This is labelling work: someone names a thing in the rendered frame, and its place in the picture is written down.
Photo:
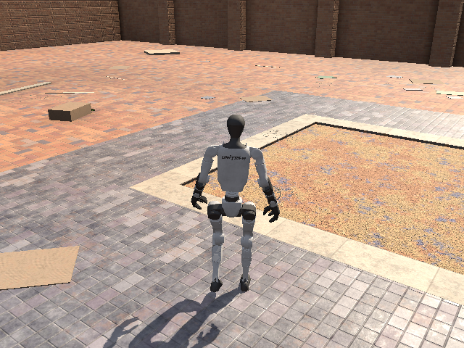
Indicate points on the right robot upper arm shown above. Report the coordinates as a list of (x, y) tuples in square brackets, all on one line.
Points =
[(260, 165)]

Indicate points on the left robot hand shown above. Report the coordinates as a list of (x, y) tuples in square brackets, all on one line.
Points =
[(200, 199)]

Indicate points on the left robot forearm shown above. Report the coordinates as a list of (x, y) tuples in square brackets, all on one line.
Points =
[(199, 187)]

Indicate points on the right robot hand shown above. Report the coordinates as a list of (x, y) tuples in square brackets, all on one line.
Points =
[(275, 211)]

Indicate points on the robot head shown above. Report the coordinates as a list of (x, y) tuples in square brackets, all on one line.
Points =
[(235, 124)]

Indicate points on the left robot upper arm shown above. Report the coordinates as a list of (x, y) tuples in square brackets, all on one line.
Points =
[(207, 161)]

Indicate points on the right robot forearm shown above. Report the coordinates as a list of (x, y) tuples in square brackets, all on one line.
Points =
[(269, 193)]

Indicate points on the left robot thigh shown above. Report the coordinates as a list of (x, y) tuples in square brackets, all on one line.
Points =
[(214, 211)]

